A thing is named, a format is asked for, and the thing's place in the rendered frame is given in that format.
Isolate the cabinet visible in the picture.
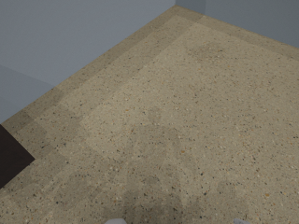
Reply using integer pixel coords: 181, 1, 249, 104
0, 124, 35, 189

